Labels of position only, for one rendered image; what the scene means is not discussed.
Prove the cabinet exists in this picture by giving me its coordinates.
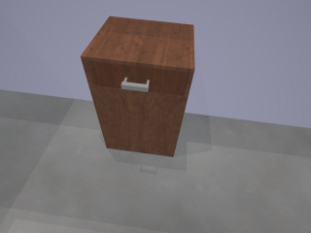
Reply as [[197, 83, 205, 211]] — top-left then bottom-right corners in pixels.
[[81, 16, 195, 157]]

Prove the handle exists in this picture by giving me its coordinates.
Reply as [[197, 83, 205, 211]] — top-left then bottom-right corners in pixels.
[[121, 77, 150, 92]]

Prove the drawer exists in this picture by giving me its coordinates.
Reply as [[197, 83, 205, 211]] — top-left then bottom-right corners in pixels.
[[87, 60, 189, 96]]

